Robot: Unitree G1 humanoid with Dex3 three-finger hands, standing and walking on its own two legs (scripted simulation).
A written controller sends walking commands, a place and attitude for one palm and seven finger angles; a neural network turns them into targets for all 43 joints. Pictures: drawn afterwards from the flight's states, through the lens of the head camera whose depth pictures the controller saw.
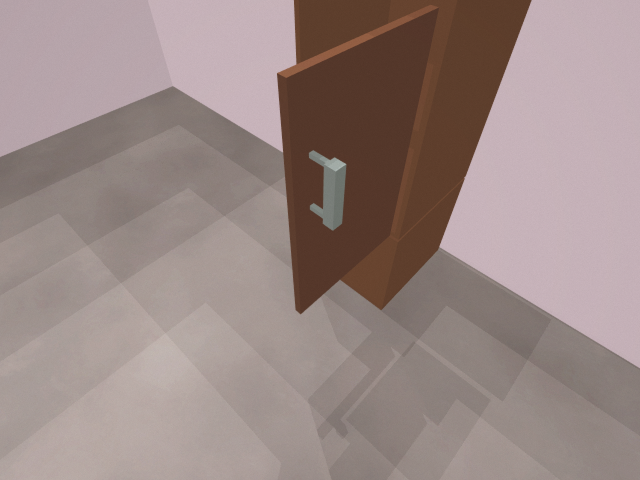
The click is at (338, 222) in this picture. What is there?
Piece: cupboard door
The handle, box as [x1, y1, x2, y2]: [309, 150, 345, 230]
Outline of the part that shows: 313,150 309,152 309,157 324,167 323,208 322,209 313,203 310,205 310,209 322,217 323,223 332,230 341,223 345,164 334,157 329,160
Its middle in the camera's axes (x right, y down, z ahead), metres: +0.00 -0.08 +0.65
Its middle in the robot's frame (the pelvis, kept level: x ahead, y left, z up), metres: +0.55 +0.03 +0.04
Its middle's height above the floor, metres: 0.82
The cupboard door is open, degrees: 89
